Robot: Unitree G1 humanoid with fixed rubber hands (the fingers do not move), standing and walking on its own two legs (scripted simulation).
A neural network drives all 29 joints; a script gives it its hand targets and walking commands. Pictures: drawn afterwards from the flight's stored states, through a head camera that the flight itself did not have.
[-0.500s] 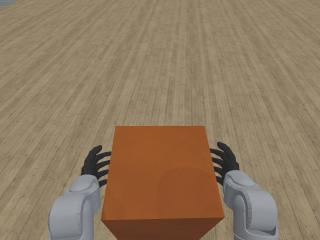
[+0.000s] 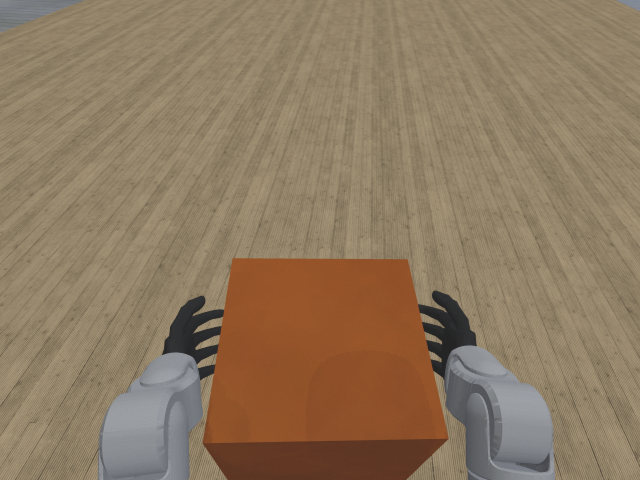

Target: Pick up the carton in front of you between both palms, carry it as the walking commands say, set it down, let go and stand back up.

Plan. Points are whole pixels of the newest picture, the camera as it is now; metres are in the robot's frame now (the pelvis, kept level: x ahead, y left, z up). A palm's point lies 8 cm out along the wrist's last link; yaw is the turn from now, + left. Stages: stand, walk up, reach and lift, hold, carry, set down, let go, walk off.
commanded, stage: carry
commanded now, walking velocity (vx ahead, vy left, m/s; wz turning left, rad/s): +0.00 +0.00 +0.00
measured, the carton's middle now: (319, 382) +0.27 +0.00 +0.02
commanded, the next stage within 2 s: hold in 1.90 s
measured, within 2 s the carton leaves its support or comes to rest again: neither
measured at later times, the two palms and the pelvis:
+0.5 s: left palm (187, 416) +0.22 +0.15 +0.05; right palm (451, 405) +0.22 -0.15 +0.05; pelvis -0.05 +0.00 -0.01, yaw +1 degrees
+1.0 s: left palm (185, 431) +0.20 +0.15 +0.03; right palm (447, 419) +0.21 -0.15 +0.03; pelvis -0.09 +0.00 -0.01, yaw +1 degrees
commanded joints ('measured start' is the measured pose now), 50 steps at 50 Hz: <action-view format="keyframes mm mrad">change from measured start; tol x2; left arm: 1 -424 -851 -686 -78 -349 -20 -182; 6 -436 -835 -674 -6 -325 -46 -199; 11 -451 -825 -635 107 -279 -116 -226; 15 -522 -854 -625 143 -268 -191 -251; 19 -546 -852 -616 167 -247 -257 -262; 26 -521 -802 -496 364 -146 -376 -273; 34 -652 -852 -391 579 -83 -563 -311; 39 -690 -907 -421 596 -91 -615 -324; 44 -648 -922 -473 529 -118 -573 -319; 50 -613 -892 -449 533 -104 -541 -317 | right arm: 1 -397 845 678 -62 345 -4 183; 8 -423 824 664 38 310 -49 208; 11 -432 827 643 107 281 -97 222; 17 -509 868 626 178 245 -212 248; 20 -507 845 607 205 217 -256 249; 26 -496 801 499 376 133 -361 263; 34 -629 855 398 593 69 -547 302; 39 -665 911 428 611 75 -598 316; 44 -620 928 478 549 101 -556 311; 50 -582 898 452 552 87 -524 308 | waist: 1 -2 16 -228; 20 0 -13 -213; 31 1 -12 -171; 42 1 -12 -245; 50 0 -8 -233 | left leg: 1 41 95 -47 3 739 -3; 9 35 119 -56 10 674 16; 12 10 120 -59 13 595 25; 14 -25 113 -53 7 483 30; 18 -41 104 -61 -10 344 34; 32 -102 102 -87 -69 138 47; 36 -101 101 -91 -68 125 49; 46 -91 105 -86 -23 210 49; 50 -102 106 -88 -27 207 49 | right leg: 1 171 -79 61 20 634 -12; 4 162 -91 73 26 622 -17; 12 121 -106 91 49 474 -31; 32 93 -116 122 -61 228 -29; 37 108 -116 121 -64 221 -27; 46 115 -118 117 -42 295 -26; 50 101 -117 118 -43 287 -25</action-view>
